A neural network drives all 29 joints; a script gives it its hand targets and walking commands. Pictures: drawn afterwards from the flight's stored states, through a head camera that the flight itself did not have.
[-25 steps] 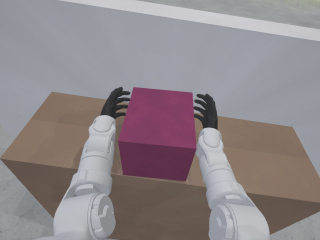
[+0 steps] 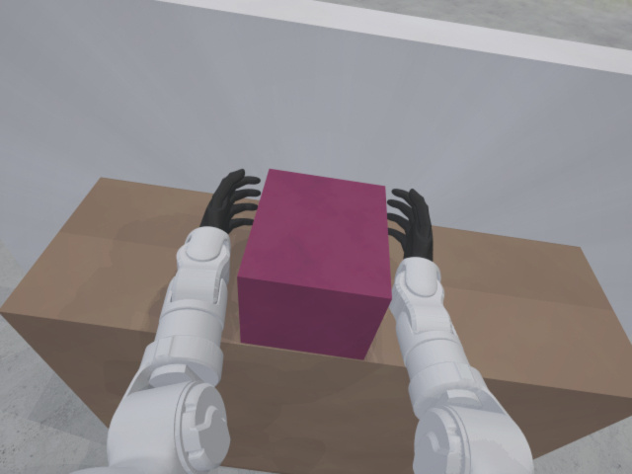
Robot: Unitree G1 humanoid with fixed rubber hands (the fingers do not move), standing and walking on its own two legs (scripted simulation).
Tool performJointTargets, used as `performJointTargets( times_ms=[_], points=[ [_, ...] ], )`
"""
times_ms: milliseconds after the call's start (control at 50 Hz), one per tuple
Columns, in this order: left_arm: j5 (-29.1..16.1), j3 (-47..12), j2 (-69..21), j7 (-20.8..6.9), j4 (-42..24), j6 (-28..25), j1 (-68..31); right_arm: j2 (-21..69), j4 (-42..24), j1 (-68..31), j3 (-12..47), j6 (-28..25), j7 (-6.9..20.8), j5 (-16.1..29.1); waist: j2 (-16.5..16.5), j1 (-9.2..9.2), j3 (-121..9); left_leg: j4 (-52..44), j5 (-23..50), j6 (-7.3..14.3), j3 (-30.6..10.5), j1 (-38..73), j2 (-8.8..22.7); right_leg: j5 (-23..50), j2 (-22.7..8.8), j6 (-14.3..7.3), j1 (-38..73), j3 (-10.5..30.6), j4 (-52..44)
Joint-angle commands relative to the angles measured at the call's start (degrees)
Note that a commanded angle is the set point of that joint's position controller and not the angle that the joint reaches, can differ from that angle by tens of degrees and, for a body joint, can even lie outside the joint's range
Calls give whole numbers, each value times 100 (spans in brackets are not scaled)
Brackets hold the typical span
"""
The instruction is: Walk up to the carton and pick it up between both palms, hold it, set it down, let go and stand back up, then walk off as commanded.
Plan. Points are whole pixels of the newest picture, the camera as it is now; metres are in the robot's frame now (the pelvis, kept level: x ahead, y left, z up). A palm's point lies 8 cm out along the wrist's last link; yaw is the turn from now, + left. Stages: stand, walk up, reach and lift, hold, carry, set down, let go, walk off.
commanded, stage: set down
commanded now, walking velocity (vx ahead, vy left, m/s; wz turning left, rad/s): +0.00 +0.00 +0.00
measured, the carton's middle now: (315, 261) +0.38 -0.03 +0.06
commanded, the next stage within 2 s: none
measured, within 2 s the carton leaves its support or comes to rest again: rests again in 0.52 s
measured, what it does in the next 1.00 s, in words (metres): stands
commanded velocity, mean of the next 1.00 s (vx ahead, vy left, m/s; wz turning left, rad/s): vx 0.00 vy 0.00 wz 0.00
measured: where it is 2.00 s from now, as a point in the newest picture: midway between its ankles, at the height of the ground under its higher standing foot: outside the picture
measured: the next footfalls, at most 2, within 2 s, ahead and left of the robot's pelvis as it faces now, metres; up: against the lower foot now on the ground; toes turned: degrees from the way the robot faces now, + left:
none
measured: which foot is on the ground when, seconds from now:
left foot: down 0.00-1.00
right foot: down 0.00-1.00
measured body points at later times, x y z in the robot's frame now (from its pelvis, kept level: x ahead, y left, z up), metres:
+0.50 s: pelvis +0.01 +0.00 +0.00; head +0.06 +0.02 +0.45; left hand +0.44 +0.11 +0.06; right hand +0.40 -0.16 +0.05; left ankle -0.01 +0.13 -0.75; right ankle -0.01 -0.14 -0.75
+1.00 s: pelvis +0.00 +0.02 +0.00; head +0.04 +0.05 +0.45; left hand +0.37 +0.18 +0.06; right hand +0.35 -0.16 +0.06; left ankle -0.01 +0.13 -0.75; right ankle -0.01 -0.14 -0.74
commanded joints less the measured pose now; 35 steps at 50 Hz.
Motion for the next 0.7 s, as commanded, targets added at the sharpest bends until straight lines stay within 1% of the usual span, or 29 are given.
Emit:
performJointTargets(
  times_ms=[0,60,80,100,120,140,180,200,220,300,340,380,440,480,520,560,580,600,640,660,680],
  points=[
    [70,-1272,-2318,-724,180,-165,-2292,2716,-155,-1988,940,-120,791,-876,463,-403,-1400,-640,679,82,768,-276,-485,1422,309,276,392,-258,-3],
    [57,-1229,-2109,-686,172,-186,-2259,2490,-134,-1895,902,-122,770,-858,479,-396,-1374,-641,653,81,772,-260,-483,1355,313,270,343,-254,-7],
    [37,-1190,-1908,-652,187,-198,-2242,2220,-107,-1848,832,-121,743,-836,491,-397,-1386,-640,651,78,779,-253,-482,1345,316,263,324,-244,-4],
    [7,-1093,-1526,-587,233,-214,-2252,1815,-49,-1777,731,-115,694,-791,510,-391,-1388,-639,650,70,788,-248,-484,1329,321,256,300,-231,-8],
    [-56,-967,-985,-475,252,-244,-2265,1261,15,-1690,578,-113,606,-706,537,-388,-1392,-628,677,58,790,-243,-484,1321,327,251,257,-213,-16],
    [-111,-895,-669,-351,148,-297,-2293,1004,38,-1659,409,-116,505,-654,546,-395,-1315,-609,703,56,766,-246,-473,1249,322,259,157,-209,-41],
    [-368,-900,212,-28,-17,-400,-2247,190,109,-1584,320,-157,262,-342,601,-378,-1282,-514,723,29,743,-282,-451,1154,334,261,-53,-197,-40],
    [-551,-997,628,148,-131,-455,-2274,-183,131,-1600,405,-177,132,-118,639,-375,-1318,-452,737,16,726,-315,-437,1132,349,257,-166,-191,-28],
    [-732,-1142,763,275,-203,-471,-2423,-247,174,-1741,544,-156,44,97,671,-372,-1402,-376,748,14,698,-380,-428,1127,372,245,-289,-177,-3],
    [-1465,-1581,1219,687,-97,-408,-2863,-697,285,-2071,994,80,-173,854,758,-291,-1991,-122,770,41,652,-598,-411,1229,439,194,-634,-37,191],
    [-1721,-1747,1326,836,-112,-408,-2914,-849,136,-2174,1152,118,-256,1084,811,-248,-2540,41,1051,9,654,-559,-409,1555,439,190,-668,18,323],
    [-1951,-1911,1325,947,-261,-418,-2903,-912,-237,-2284,1261,59,-357,1237,871,-244,-3375,293,1668,-67,625,-496,-401,2249,454,178,-619,39,507],
    [-2241,-2070,1285,1014,-570,-424,-2682,-961,-860,-2288,1484,-88,-487,1410,868,-219,-4573,666,2719,-189,553,-527,-415,3671,470,185,-271,92,859],
    [-2265,-2028,1350,1000,-730,-350,-2372,-1018,-1102,-2089,1630,-144,-557,1482,851,-194,-4931,847,3277,-243,516,-581,-429,4482,477,224,-22,137,1127],
    [-2204,-1978,1401,949,-896,-175,-1940,-1043,-1138,-1740,1782,-160,-638,1539,848,-218,-4678,926,3715,-258,451,-611,-424,4973,485,276,59,155,1336],
    [-2107,-1903,1423,856,-1268,105,-1358,-1070,-1215,-1259,1958,-184,-730,1654,796,-275,-4214,900,4022,-235,370,-541,-414,5292,498,332,203,137,1432],
    [-2073,-1856,1429,804,-1436,257,-1069,-1097,-1281,-1012,2032,-186,-770,1740,721,-295,-3988,811,4011,-196,357,-585,-426,5433,486,358,377,134,1434],
    [-2055,-1784,1446,751,-1558,406,-793,-1136,-1378,-786,2090,-174,-807,1831,593,-300,-3752,647,3837,-127,364,-737,-452,5583,457,386,642,139,1419],
    [-2063,-1613,1502,641,-1677,646,-372,-1218,-1672,-498,2202,-118,-877,2005,293,-296,-3337,215,3233,53,390,-1136,-499,5853,370,470,1216,157,1383],
    [-2077,-1534,1543,583,-1705,725,-302,-1267,-1808,-481,2239,-63,-892,2085,179,-295,-3192,58,2984,112,398,-1160,-504,5748,349,504,1343,146,1317],
    [-2090,-1483,1557,526,-1815,780,-234,-1321,-1931,-453,2262,-1,-887,2172,115,-300,-3117,-8,2915,130,402,-965,-494,5484,377,514,1354,111,1209]
  ],
)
